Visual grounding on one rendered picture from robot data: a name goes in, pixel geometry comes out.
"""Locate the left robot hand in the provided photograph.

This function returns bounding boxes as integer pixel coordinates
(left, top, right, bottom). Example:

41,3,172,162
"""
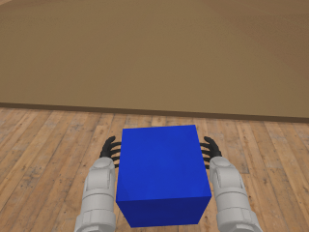
99,135,122,168

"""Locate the right robot hand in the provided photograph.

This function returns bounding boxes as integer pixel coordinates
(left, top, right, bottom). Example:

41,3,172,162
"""
200,136,222,169

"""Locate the right robot forearm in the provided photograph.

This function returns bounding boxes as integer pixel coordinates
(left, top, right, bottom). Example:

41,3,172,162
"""
209,156,263,232

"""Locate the left robot forearm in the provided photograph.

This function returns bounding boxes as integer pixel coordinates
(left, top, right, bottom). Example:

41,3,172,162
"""
73,157,116,232

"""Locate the carton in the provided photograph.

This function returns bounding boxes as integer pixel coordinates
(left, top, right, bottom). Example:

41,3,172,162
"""
115,125,212,228

